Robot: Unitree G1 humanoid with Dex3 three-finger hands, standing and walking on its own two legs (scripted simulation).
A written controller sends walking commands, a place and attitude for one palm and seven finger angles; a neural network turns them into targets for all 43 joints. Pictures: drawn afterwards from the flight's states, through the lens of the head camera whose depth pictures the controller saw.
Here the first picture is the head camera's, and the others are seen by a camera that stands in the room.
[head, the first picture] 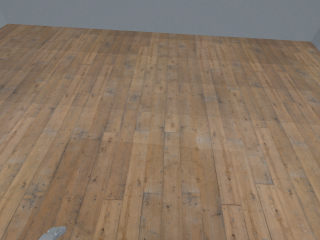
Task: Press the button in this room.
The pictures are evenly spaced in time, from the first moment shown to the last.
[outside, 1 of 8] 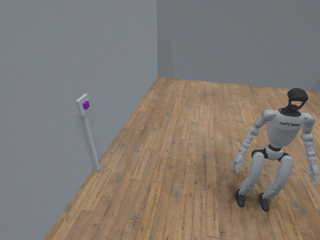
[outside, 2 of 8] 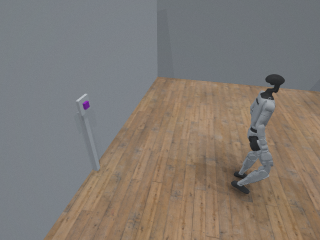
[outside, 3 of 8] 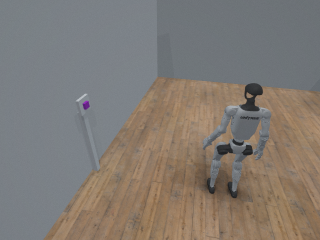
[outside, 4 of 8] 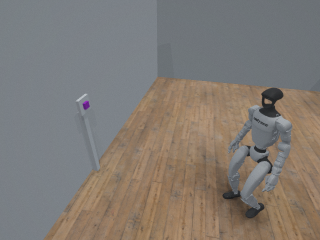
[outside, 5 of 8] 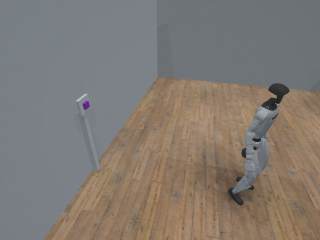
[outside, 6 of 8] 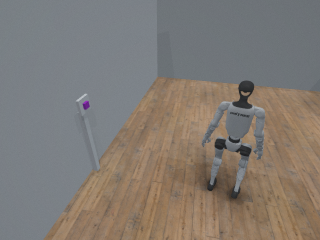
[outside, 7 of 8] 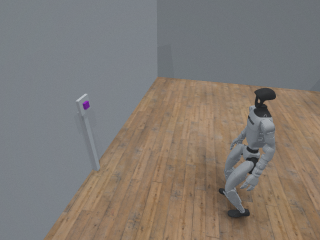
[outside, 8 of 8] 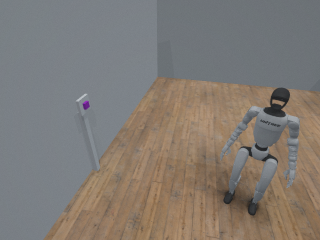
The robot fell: no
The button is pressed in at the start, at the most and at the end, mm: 0 0 0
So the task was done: no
